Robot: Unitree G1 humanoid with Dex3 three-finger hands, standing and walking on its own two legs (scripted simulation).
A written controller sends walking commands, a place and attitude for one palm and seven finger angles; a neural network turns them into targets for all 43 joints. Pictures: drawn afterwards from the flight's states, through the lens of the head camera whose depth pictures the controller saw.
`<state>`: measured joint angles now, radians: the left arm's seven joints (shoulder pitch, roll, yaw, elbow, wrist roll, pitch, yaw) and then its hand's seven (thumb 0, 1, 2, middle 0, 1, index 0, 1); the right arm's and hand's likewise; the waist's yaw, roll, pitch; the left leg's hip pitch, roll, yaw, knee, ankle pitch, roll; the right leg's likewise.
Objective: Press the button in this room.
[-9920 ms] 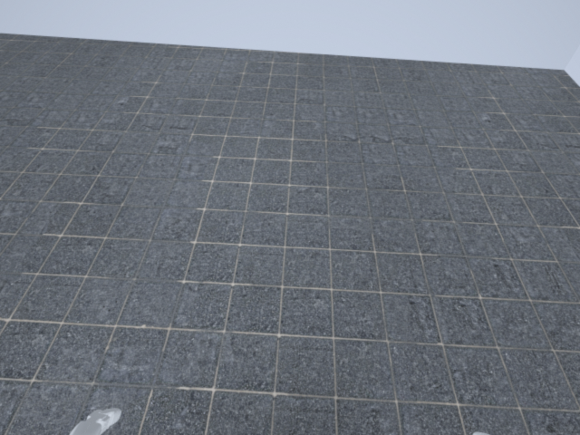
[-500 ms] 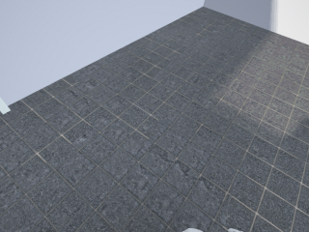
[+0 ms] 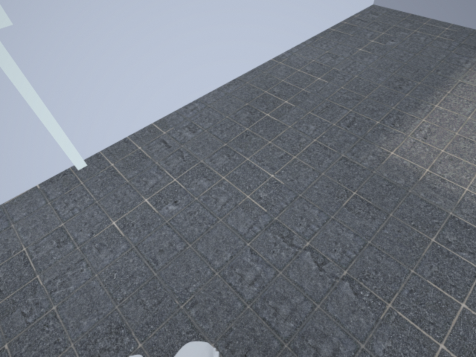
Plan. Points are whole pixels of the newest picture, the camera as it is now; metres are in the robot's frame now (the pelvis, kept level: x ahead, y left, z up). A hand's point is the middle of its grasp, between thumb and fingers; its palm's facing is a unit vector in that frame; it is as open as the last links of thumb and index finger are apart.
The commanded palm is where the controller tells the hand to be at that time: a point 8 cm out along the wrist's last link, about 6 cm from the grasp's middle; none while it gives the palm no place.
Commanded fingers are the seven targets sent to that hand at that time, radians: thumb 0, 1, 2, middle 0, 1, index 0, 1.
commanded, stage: turn or walk to find it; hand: left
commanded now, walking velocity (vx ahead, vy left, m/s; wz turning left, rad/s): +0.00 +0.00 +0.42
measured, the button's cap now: out of the picture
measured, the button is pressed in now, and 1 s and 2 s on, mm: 0 0 0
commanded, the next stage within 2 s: none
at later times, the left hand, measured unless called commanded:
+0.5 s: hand out of the picture -0.04 +0.27 -0.18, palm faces +0.27 -0.93 -0.23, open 7.4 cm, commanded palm none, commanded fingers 0.00 0.90 0.90 -0.20 -0.30 -0.20 -0.30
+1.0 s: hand out of the picture -0.07 +0.19 -0.15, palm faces +0.43 -0.87 -0.25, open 7.4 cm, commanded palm none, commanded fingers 0.00 0.90 0.90 -0.20 -0.30 -0.20 -0.30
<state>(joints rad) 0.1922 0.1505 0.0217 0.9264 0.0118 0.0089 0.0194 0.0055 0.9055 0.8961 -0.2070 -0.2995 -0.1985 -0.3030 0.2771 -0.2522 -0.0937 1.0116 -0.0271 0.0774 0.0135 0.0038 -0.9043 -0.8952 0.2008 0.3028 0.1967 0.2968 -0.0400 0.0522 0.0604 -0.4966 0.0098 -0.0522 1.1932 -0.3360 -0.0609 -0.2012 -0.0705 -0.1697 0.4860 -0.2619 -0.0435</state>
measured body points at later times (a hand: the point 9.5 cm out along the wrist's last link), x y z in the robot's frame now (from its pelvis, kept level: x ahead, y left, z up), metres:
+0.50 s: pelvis -0.03 +0.05 +0.00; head -0.02 +0.07 +0.45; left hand -0.05 +0.32 -0.16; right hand +0.12 -0.17 -0.13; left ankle -0.05 +0.15 -0.74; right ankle -0.02 -0.09 -0.67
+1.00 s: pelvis -0.05 -0.01 +0.00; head -0.02 -0.02 +0.45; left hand -0.09 +0.24 -0.13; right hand +0.08 -0.23 -0.16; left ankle -0.15 +0.13 -0.65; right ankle -0.01 -0.09 -0.74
